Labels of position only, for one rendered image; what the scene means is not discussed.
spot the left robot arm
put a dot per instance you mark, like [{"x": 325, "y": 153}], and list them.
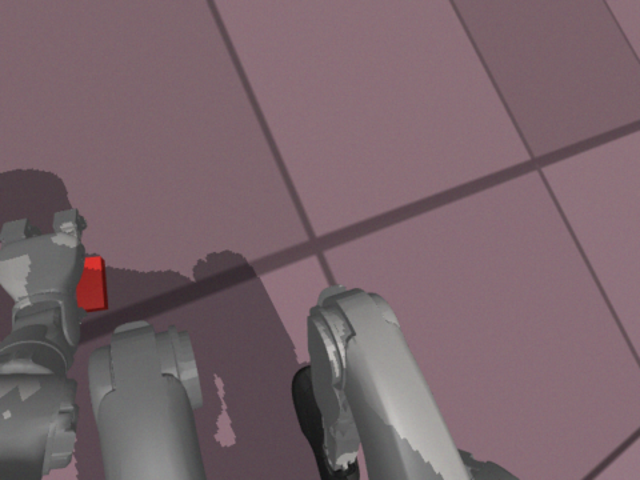
[{"x": 38, "y": 414}]

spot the small box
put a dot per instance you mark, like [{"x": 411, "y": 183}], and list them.
[{"x": 92, "y": 289}]

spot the left robot hand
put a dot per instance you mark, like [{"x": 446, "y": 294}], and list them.
[{"x": 32, "y": 263}]

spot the right robot hand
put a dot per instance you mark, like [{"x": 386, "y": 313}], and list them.
[{"x": 484, "y": 471}]

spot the right robot foot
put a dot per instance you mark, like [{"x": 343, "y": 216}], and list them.
[{"x": 310, "y": 420}]

